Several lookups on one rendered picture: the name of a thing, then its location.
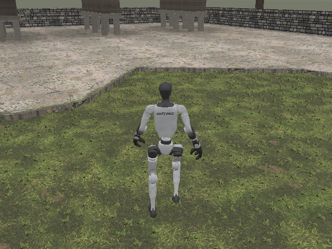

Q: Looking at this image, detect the robot right upper arm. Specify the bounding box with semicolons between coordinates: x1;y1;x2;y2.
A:
176;104;192;134

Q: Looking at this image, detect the left robot thigh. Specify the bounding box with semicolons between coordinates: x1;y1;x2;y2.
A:
147;145;159;184

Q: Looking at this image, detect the robot right forearm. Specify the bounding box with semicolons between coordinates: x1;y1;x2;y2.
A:
188;125;200;148

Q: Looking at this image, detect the robot right shin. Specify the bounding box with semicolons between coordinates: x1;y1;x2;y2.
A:
173;161;181;196

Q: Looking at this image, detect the robot left forearm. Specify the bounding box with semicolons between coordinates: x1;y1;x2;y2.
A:
134;124;143;140

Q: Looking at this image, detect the left robot hand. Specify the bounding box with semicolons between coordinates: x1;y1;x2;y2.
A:
133;138;145;147

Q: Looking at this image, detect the robot left upper arm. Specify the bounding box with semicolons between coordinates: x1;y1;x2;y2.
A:
139;105;155;132

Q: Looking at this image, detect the right robot hand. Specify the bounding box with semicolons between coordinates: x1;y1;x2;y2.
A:
190;146;202;160

